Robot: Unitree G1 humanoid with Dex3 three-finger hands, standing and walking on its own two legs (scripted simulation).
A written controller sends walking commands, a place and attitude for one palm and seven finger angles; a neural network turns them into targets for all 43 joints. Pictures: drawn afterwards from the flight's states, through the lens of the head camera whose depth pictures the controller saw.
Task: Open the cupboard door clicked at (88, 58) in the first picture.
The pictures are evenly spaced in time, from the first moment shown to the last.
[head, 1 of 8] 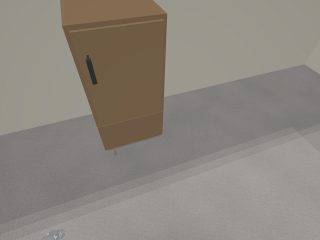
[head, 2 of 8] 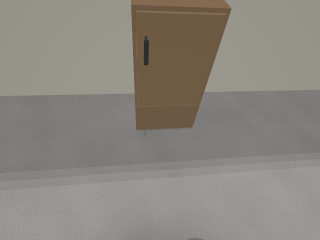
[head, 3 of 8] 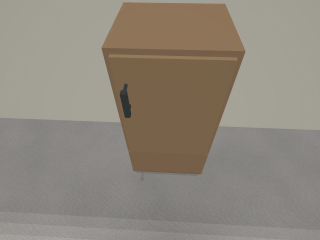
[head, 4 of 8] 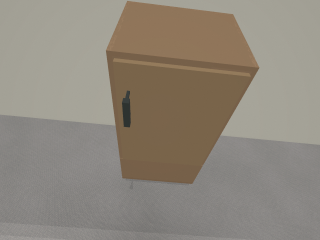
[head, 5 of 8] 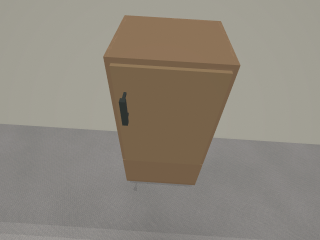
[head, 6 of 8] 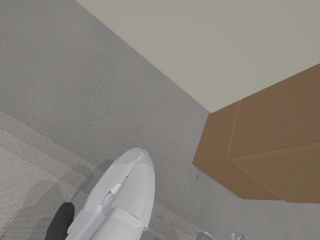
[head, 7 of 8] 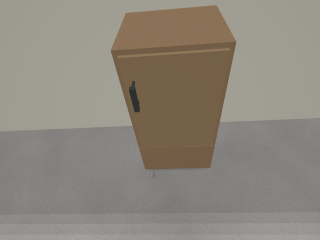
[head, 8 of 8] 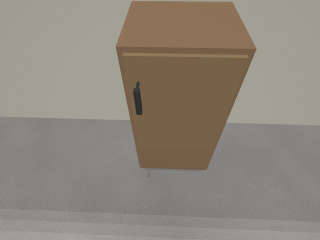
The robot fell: no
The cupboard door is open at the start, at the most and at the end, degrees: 0 0 0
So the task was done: no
